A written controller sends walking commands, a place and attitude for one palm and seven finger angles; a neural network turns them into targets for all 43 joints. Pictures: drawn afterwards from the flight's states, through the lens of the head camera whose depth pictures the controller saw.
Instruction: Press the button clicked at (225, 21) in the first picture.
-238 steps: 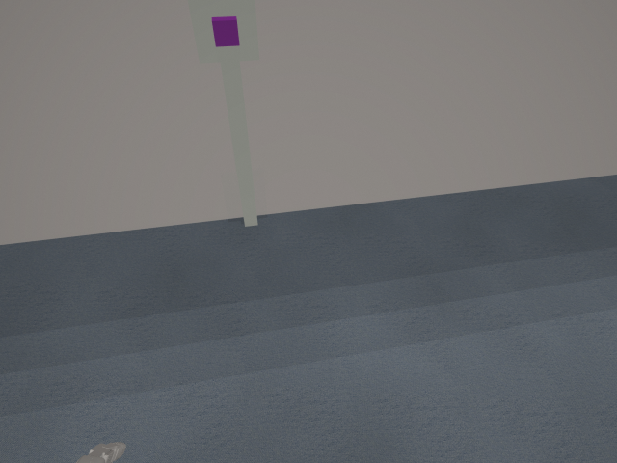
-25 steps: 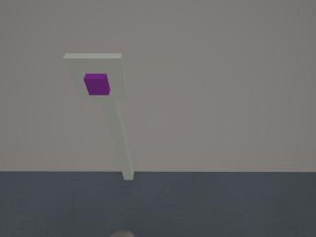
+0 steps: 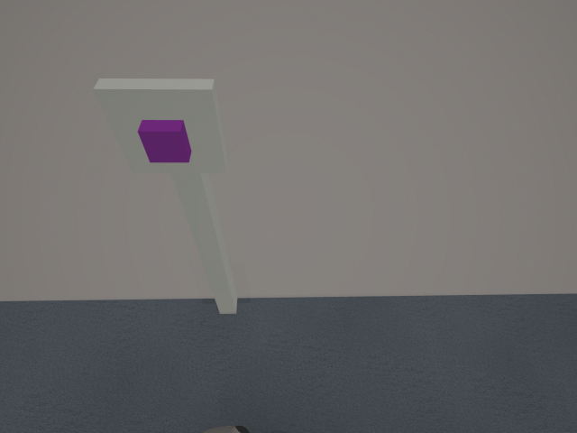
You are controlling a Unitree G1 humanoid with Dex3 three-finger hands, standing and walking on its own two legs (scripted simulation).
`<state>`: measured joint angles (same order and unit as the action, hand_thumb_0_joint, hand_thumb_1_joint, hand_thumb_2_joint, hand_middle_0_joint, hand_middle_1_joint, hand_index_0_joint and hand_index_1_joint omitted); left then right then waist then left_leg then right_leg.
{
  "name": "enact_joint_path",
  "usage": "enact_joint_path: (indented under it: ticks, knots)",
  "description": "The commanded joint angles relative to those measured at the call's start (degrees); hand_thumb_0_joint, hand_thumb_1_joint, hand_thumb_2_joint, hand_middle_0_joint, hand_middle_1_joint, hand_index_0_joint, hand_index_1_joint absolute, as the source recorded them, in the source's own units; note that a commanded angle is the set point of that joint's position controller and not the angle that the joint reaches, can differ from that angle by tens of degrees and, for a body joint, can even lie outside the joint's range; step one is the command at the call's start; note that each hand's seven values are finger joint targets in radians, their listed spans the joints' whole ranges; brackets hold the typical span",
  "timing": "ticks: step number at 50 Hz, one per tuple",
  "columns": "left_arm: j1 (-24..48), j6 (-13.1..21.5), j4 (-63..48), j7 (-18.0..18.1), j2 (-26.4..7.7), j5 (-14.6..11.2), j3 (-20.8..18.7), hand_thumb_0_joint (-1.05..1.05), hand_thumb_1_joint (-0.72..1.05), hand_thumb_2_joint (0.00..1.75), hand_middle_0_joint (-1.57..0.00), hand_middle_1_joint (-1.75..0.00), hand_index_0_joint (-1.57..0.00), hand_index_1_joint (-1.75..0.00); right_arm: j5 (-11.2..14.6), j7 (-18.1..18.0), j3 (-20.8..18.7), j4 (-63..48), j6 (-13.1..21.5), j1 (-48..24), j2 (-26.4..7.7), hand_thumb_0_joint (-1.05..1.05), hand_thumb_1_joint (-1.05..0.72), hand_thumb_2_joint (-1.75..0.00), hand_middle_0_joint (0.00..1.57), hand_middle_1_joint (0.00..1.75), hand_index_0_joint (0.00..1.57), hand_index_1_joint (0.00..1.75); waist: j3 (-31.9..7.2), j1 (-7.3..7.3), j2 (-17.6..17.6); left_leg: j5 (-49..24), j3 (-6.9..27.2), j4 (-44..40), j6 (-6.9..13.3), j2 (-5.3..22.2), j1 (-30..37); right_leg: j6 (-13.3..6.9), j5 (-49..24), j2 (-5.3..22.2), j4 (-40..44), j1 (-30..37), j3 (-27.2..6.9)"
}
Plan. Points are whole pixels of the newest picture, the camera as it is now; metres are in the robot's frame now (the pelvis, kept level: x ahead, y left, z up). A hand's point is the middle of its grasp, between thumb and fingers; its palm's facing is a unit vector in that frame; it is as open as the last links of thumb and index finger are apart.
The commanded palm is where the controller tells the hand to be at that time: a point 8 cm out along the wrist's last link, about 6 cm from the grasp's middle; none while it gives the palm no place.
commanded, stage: come to a stop and stand still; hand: left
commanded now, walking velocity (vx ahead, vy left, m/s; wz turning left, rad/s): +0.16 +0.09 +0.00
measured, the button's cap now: (166, 140) +0.54 +0.25 +0.08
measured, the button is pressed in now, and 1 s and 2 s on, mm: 0 0 0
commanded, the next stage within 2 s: look again from close up in 0.92 s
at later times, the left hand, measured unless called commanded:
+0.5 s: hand out of the picture -0.05 +0.15 -0.16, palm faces +0.13 -0.97 -0.22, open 7.3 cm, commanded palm none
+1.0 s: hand out of the picture +0.00 +0.20 -0.17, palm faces +0.04 -0.98 -0.18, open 7.3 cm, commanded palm none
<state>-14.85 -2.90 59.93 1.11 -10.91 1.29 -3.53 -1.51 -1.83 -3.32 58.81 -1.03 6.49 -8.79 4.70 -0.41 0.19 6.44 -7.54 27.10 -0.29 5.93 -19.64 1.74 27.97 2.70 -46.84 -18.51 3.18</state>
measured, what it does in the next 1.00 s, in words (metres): steps on the spot: right foot, then left foot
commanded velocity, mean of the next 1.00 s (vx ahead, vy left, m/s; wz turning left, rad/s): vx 0.03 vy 0.06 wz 0.00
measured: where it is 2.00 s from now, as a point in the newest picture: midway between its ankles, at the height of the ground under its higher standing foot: outside the picture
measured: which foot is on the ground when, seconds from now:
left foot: down 0.00-0.06, up 0.08-0.52, down 0.54-1.00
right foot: up 0.00-0.04, down 0.06-1.00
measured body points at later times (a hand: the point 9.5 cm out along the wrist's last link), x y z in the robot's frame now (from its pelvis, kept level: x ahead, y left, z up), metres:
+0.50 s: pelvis -0.02 -0.02 +0.01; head +0.01 -0.03 +0.46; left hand -0.05 +0.20 -0.14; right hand +0.01 -0.26 -0.15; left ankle -0.04 +0.12 -0.72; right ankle -0.02 -0.13 -0.73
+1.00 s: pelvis -0.01 +0.02 +0.01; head +0.00 +0.03 +0.46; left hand +0.00 +0.25 -0.16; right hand +0.01 -0.21 -0.15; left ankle -0.04 +0.12 -0.73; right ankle -0.02 -0.13 -0.73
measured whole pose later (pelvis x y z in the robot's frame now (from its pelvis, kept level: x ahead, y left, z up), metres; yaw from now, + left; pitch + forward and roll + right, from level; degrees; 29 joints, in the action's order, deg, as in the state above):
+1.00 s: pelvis -0.01 +0.02 +0.01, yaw +1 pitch -1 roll +0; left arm -13.6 -0.4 65.4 1.6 -9.5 0.9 -0.5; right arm -0.6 -1.7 -0.9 65.0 0.5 13.8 -9.1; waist 1.9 -0.4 -1.2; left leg 15.2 -5.6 23.5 1.0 0.6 -6.8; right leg 3.5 12.9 5.3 -23.4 -8.7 3.3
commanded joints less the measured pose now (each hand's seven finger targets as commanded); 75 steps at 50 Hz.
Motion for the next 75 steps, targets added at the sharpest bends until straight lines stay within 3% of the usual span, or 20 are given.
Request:
enact_joint_path:
  ticks: [1,3,4,6,9,15,20,23,25,27,28,29,31,35,50,51,52,56,66,75]
  knots:
    - [-13.0,1.6,1.3,0.2,-1.0,0.1,0.0,0.0,0.9,0.9,-0.2,-0.3,-0.2,-0.3,0.2,0.3,-2.0,-1.5,-0.3,2.3,-8.6,0.0,-0.9,-0.9,0.2,0.3,0.2,0.3,-7.8,-2.19,6.8,17.9,7.9,-7.6,3.1,6.0,-2.6,-0.6,-11.1,-0.5,21.6,14.1,2.8]
    - [-9.2,2.6,0.0,0.7,-8.3,0.8,-0.1,0.0,0.9,0.9,-0.2,-0.3,-0.2,-0.3,1.0,1.3,-0.3,-3.2,-1.2,1.4,-1.9,0.0,-0.9,-0.9,0.2,0.3,0.2,0.3,-0.4,-1.7,-16.1,21.3,2.3,7.7,-2.4,-2.8,-9.0,-6.0,12.6,16.1,40.7,3.9,-19.9]
    - [-4.6,2.3,-2.3,1.0,-9.9,0.6,-0.2,0.0,0.9,0.9,-0.2,-0.3,-0.2,-0.3,0.7,1.8,-0.8,-4.1,-1.4,-0.8,-4.5,0.0,-0.9,-0.9,0.2,0.3,0.2,0.3,3.5,-2.38,-13.6,20.7,5.3,13.7,-1.5,-1.5,-5.8,-8.3,19.6,19.4,44.8,-6.1,-22.4]
    - [0.4,3.3,-3.2,1.1,-9.6,0.4,-0.5,0.0,0.9,0.9,-0.2,-0.3,-0.2,-0.3,0.3,2.1,-1.1,-2.0,-1.7,1.3,-5.3,0.0,-0.9,-0.9,0.2,0.3,0.2,0.3,6.5,-0.54,-13.0,15.0,7.6,19.7,-0.8,-1.6,-5.1,-7.5,14.8,16.2,44.2,-9.5,-21.0]
    - [-0.2,3.9,-2.7,0.8,-7.2,0.1,0.2,0.0,0.9,0.9,-0.2,-0.3,-0.2,-0.3,0.1,2.4,-0.8,1.4,-0.9,8.8,-4.6,0.0,-0.9,-0.9,0.2,0.3,0.2,0.3,4.3,0.84,-7.9,9.9,5.9,21.8,-1.3,-2.5,-6.0,-6.2,-1.5,12.7,38.6,-0.4,-12.0]
    - [-8.3,4.4,-0.5,1.3,-7.0,0.1,-0.6,0.0,0.9,0.9,-0.2,-0.3,-0.2,-0.3,0.1,1.8,-0.5,-0.6,-0.2,7.1,-5.7,0.0,-0.9,-0.9,0.2,0.3,0.2,0.3,-1.7,-3.32,-7.6,13.5,6.6,21.1,-2.9,-2.4,-11.6,-9.7,-23.1,16.5,32.6,16.9,-13.3]
    - [-8.9,4.1,0.8,1.7,-7.7,0.5,-1.1,0.0,0.9,0.9,-0.2,-0.3,-0.2,-0.3,0.9,1.2,0.1,-1.3,-0.1,6.0,-4.4,0.0,-0.9,-0.9,0.2,0.3,0.2,0.3,-5.2,-3.74,-9.8,18.3,5.7,13.1,-2.7,-3.2,-6.2,-11.6,-41.0,17.3,27.8,19.1,-12.8]
    - [-5.1,3.8,0.9,1.5,-7.5,0.3,-0.8,0.0,0.9,0.9,-0.2,-0.3,-0.2,-0.3,1.2,1.0,0.5,0.2,0.2,9.5,-3.6,0.0,-0.9,-0.9,0.2,0.3,0.2,0.3,-5.7,-1.23,-11.1,11.6,4.1,2.8,-2.2,-4.1,4.8,-9.0,-36.2,14.2,26.1,11.7,-9.1]
    - [-2.7,3.3,0.8,1.3,-5.9,-0.4,-0.2,0.0,0.9,0.9,-0.2,-0.3,-0.2,-0.3,1.2,0.7,0.7,2.3,1.1,13.2,-4.4,0.0,-0.9,-0.9,0.2,0.3,0.2,0.3,-6.0,0.82,-7.3,1.7,3.9,-5.8,-1.4,-3.2,15.5,-4.9,-27.1,9.0,22.5,4.4,-5.4]
    - [-4.2,2.7,0.7,0.9,-1.8,-0.6,0.8,0.0,0.9,0.9,-0.2,-0.3,-0.2,-0.3,0.9,0.2,-0.1,1.9,1.6,12.5,-9.4,0.0,-0.9,-0.9,0.2,0.3,0.2,0.3,-6.6,0.01,6.6,-4.4,14.5,-7.8,3.5,7.8,16.2,-0.9,-12.4,3.1,18.4,0.1,-0.3]
    - [-4.3,2.5,0.9,1.0,-0.7,-0.5,1.1,0.0,0.9,0.9,-0.2,-0.3,-0.2,-0.3,0.7,0.0,-0.1,1.5,1.3,10.3,-10.2,0.0,-0.9,-0.9,0.2,0.3,0.2,0.3,-3.8,-0.75,6.8,1.0,15.1,-10.3,5.2,9.9,9.7,-0.1,-8.9,2.5,18.6,2.7,1.0]
    - [-4.1,2.7,1.2,0.8,-0.2,-0.3,1.4,0.0,0.9,0.9,-0.2,-0.3,-0.2,-0.3,0.6,-0.2,0.3,1.1,1.3,8.5,-9.5,0.0,-0.9,-0.9,0.2,0.3,0.2,0.3,-0.5,-1.3,3.1,2.0,12.9,-9.8,4.5,7.9,6.5,-0.1,-12.9,2.2,20.4,3.4,0.6]
    - [-3.7,2.3,2.9,0.8,-1.4,-0.1,1.7,0.0,0.9,0.9,-0.2,-0.3,-0.2,-0.3,0.9,-0.3,1.0,2.0,1.7,7.8,-7.5,0.0,-0.9,-0.9,0.2,0.3,0.2,0.3,0.8,-0.92,8.2,-3.4,10.9,-10.5,3.2,4.6,6.7,-0.1,-17.1,2.9,20.7,5.7,0.7]
    - [-5.2,2.6,4.7,0.8,-2.6,-0.2,2.1,0.0,0.9,0.9,-0.2,-0.3,-0.2,-0.3,1.1,-0.4,1.3,2.5,1.9,8.3,-6.8,0.0,-0.9,-0.9,0.2,0.3,0.2,0.3,-0.6,-0.54,3.1,-5.1,8.3,-8.1,1.8,2.4,9.7,-0.4,-21.3,4.1,24.3,7.0,-1.3]
    - [-3.1,3.0,4.5,1.0,-3.7,-0.6,2.3,0.0,0.9,0.9,-0.2,-0.3,-0.2,-0.3,1.1,-0.3,1.8,4.7,2.7,10.3,-6.5,0.0,-0.9,-0.9,0.2,0.3,0.2,0.3,-1.4,-0.31,1.0,-6.9,7.7,-9.3,1.1,1.6,10.9,-0.6,-23.8,4.7,25.9,10.1,-1.4]
    - [-5.5,4.1,5.2,3.3,-4.6,0.2,3.3,0.0,0.9,0.9,-0.2,-0.3,-0.2,-0.3,1.6,0.6,2.1,0.4,3.2,8.3,-8.8,0.0,-0.9,-0.9,0.2,0.3,0.2,0.3,1.0,-0.5,0.8,-15.0,6.9,0.9,0.0,2.0,6.2,-1.8,-31.4,6.0,23.8,7.0,-4.6]
    - [-3.7,4.8,3.9,2.7,-5.6,0.1,3.0,0.0,0.9,0.9,-0.2,-0.3,-0.2,-0.3,1.1,0.8,2.5,-0.8,3.1,8.7,-7.5,0.0,-0.9,-0.9,0.2,0.3,0.2,0.3,0.1,0.69,2.0,-10.6,6.5,-1.4,-0.4,0.7,5.8,-2.4,-31.8,6.7,21.4,7.0,-2.1]
    - [-2.9,4.6,1.5,1.7,-4.7,-0.6,3.2,0.0,0.9,0.9,-0.2,-0.3,-0.2,-0.3,0.7,0.4,2.4,-0.4,3.3,13.1,-6.9,0.0,-0.9,-0.9,0.2,0.3,0.2,0.3,-10.0,0.68,1.5,-11.6,8.6,-1.2,1.6,1.2,9.1,-2.8,-25.3,4.4,18.5,10.9,-1.1]
    - [-3.2,3.8,0.4,1.2,-4.2,-0.6,3.3,0.0,0.9,0.9,-0.2,-0.3,-0.2,-0.3,0.8,0.7,2.6,-0.4,2.2,13.4,-5.7,0.0,-0.9,-0.9,0.2,0.3,0.2,0.3,1.6,0.44,-1.6,5.4,8.0,-5.0,1.5,-0.4,3.1,-2.7,-16.1,4.0,22.5,5.3,-2.6]
    - [-4.7,3.9,-0.2,1.0,-4.3,-0.6,3.1,0.0,0.9,0.9,-0.2,-0.3,-0.2,-0.3,0.7,0.9,2.6,0.4,1.8,14.0,-4.9,0.0,-0.9,-0.9,0.2,0.3,0.2,0.3,1.3,0.59,-1.3,9.8,6.9,-5.6,1.1,-1.1,4.5,-3.1,-10.0,4.2,26.0,3.3,-4.3]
